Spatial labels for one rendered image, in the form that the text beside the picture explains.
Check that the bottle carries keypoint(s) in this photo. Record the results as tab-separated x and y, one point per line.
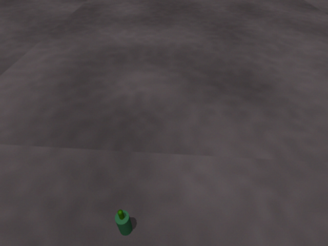
123	222

